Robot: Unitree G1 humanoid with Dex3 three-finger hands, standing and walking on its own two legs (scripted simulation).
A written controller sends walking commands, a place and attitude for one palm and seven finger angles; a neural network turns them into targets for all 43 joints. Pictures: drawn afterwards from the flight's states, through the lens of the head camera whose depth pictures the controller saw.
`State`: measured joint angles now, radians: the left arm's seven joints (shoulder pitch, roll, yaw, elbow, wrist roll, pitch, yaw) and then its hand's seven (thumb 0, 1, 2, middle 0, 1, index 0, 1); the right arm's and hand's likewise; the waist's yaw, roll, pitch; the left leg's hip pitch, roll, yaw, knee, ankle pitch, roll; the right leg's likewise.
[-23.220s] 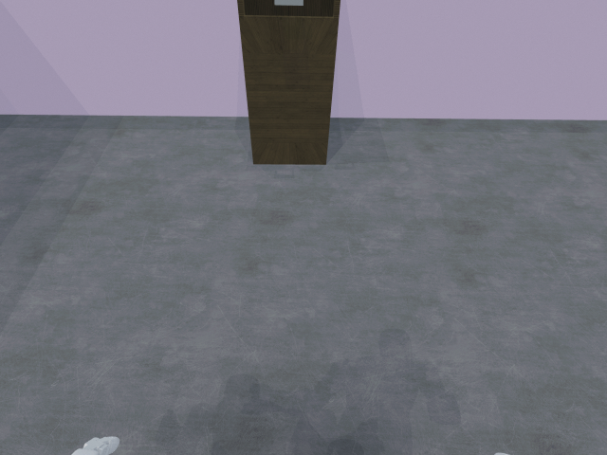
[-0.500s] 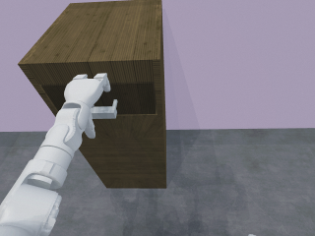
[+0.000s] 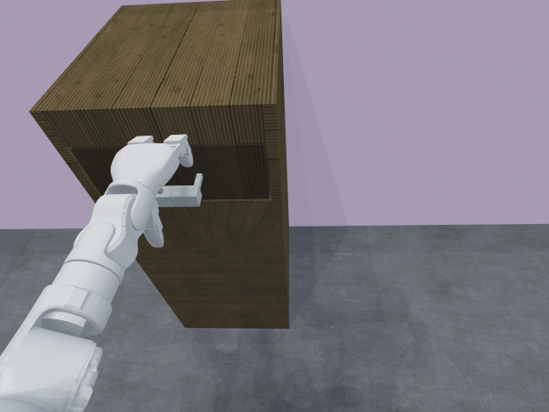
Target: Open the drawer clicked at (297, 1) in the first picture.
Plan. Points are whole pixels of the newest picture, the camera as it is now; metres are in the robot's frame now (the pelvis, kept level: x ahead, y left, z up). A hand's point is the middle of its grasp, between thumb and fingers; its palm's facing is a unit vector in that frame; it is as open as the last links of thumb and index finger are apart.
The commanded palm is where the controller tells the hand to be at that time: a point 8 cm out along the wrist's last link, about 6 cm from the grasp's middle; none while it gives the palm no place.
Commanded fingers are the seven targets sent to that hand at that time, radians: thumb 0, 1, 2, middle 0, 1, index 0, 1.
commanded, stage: re-aim the fingers above the handle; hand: left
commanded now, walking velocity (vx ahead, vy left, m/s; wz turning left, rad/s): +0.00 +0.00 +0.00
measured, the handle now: (172, 187) +0.48 +0.21 +0.04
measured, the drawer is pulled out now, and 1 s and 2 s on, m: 0.00 0.00 0.00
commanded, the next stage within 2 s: lower the fingers behind the handle in 0.36 s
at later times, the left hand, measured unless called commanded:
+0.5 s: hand (163, 188) +0.42 +0.19 +0.11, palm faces +0.00 -0.06 -1.00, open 13.8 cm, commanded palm +0.41 +0.21 +0.16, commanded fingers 0.00 -0.50 0.30 -0.30 -1.20 -0.30 -1.20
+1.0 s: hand (167, 197) +0.44 +0.20 +0.07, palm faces -0.01 -0.04 -1.00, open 13.8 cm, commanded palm +0.41 +0.20 +0.13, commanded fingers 0.00 -0.50 0.30 -0.30 -1.20 -0.30 -1.20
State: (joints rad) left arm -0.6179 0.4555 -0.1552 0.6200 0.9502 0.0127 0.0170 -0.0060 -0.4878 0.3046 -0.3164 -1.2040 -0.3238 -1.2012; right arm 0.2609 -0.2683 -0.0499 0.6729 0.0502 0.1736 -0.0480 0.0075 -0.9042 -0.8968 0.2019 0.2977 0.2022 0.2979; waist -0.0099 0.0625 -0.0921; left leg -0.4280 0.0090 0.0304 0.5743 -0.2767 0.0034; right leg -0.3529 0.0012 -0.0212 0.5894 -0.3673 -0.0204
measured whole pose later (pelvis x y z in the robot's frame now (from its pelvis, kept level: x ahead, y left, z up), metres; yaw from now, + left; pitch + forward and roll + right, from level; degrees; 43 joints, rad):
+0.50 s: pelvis +0.00 +0.00 +0.00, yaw +0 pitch +8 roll +1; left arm -0.60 0.44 -0.13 0.60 0.96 -0.02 0.05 -0.01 -0.49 0.30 -0.31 -1.20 -0.32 -1.20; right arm 0.24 -0.26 -0.04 0.67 0.05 0.17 -0.04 0.01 -0.90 -0.90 0.20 0.30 0.20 0.30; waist -0.01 0.06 -0.10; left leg -0.43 0.01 0.04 0.58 -0.28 0.01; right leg -0.36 0.00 -0.01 0.60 -0.37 -0.02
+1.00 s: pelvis +0.00 +0.01 -0.01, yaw -1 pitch +11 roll +0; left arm -0.66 0.42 -0.12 0.76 1.01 -0.01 0.17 -0.01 -0.49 0.30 -0.31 -1.20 -0.32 -1.20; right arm 0.27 -0.25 -0.06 0.69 0.03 0.16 -0.03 0.01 -0.90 -0.90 0.20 0.30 0.20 0.30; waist -0.03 0.05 -0.11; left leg -0.53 0.01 0.04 0.64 -0.30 0.01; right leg -0.46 0.00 -0.01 0.65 -0.38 -0.01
